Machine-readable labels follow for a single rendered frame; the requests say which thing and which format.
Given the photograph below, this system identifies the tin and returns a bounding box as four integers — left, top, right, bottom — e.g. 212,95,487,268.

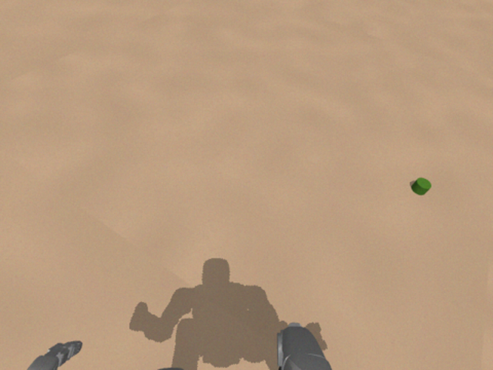
411,178,431,195

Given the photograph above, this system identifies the left robot hand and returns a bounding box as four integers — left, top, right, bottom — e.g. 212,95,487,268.
27,341,82,370

